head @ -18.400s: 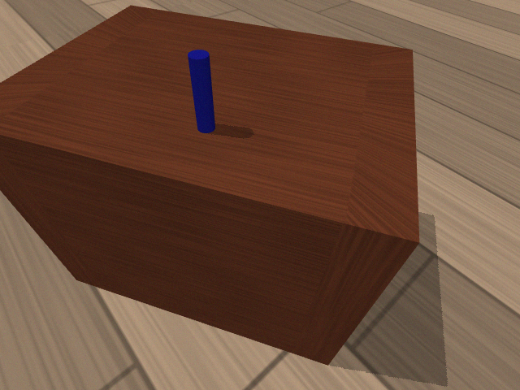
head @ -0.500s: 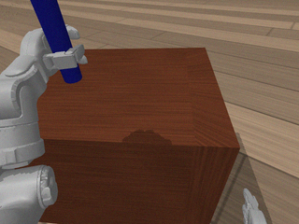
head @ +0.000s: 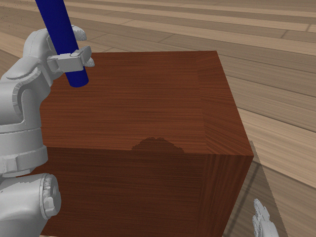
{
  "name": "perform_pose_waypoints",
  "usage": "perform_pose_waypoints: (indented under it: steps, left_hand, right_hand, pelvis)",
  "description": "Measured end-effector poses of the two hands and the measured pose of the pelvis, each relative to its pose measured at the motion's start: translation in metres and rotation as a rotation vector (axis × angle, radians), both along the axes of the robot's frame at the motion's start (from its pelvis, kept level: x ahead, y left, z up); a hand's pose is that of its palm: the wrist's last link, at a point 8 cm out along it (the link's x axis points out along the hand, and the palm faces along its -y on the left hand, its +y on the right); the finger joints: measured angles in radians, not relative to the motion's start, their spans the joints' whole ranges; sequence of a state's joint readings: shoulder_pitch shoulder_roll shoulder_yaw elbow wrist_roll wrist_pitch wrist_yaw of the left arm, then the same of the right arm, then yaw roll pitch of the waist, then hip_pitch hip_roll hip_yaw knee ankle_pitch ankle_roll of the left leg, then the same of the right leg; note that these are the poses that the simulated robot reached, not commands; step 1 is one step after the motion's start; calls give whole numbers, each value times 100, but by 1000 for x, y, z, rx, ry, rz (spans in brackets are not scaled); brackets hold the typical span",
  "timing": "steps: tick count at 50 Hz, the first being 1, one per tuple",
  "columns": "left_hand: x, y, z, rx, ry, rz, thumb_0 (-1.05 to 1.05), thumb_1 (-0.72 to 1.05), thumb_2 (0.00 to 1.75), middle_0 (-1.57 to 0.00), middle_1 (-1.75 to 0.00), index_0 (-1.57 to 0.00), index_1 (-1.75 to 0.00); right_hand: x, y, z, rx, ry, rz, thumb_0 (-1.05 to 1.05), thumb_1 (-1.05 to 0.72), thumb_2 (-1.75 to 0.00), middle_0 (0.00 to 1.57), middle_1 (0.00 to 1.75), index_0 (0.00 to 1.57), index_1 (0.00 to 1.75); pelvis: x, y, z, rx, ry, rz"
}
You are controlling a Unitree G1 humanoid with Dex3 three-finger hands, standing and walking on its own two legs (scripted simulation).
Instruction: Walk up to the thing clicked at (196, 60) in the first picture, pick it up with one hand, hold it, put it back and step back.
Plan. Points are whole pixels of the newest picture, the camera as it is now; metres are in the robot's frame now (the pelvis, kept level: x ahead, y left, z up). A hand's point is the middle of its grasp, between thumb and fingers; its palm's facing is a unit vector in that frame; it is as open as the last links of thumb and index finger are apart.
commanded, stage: crouch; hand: left
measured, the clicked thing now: (65, 44) +0.35 +0.18 +0.36
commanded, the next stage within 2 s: lower in 1.78 s
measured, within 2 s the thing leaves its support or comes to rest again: neither
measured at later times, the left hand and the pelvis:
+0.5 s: hand (93, 71) +0.42 +0.18 +0.27, palm faces +0.14 -0.99 +0.02, open 5.3 cm; pelvis +0.00 -0.01 +0.00, yaw +0 degrees
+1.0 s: hand (96, 73) +0.47 +0.19 +0.24, palm faces +0.15 -0.99 +0.00, open 5.3 cm; pelvis +0.02 +0.00 +0.00, yaw -1 degrees
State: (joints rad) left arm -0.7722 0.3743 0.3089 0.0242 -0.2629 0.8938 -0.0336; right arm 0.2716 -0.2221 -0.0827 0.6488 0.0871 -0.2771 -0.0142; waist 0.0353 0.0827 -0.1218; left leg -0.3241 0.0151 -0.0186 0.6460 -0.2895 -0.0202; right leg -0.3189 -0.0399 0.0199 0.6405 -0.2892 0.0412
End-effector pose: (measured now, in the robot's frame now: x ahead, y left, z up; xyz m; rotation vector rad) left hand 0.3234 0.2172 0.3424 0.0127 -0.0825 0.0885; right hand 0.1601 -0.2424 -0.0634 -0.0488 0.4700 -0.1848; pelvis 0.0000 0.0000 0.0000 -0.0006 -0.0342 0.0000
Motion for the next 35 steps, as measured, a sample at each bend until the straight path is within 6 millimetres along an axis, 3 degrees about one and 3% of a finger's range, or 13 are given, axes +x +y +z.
perform_pose_waypoints:
  steps: [10, 24, 35]
  left_hand:
    - [11, -4, -17, -28, 60, 6, 0, 11, 123, -102, -121, -102, -122]
    - [68, 8, -69, -49, 135, 52, 0, 12, 123, -103, -120, -103, -121]
    - [99, 17, -90, -36, 116, 65, 0, 12, 123, -103, -120, -103, -121]
  right_hand:
    - [1, 0, -2, -8, 8, 11, -1, 57, -5, 5, 6, 5, 5]
    - [-20, -6, 1, -76, 30, -20, -1, 58, -5, 5, 6, 6, 5]
    - [-19, -13, 3, -109, 53, -52, -1, 57, -5, 5, 6, 6, 5]
  pelvis:
    - [-2, -3, 0, 3, 3, 6]
    - [-4, -6, -1, 4, 42, -1]
    - [2, -2, 0, -2, 74, -12]
